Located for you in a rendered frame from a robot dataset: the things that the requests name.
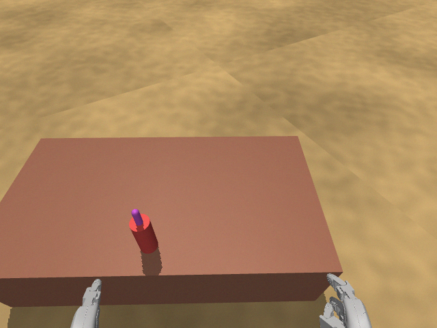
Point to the left robot hand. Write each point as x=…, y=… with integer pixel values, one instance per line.
x=87, y=315

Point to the bottle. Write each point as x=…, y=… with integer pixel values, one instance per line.
x=143, y=232

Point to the right robot hand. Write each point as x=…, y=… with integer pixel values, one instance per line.
x=351, y=311

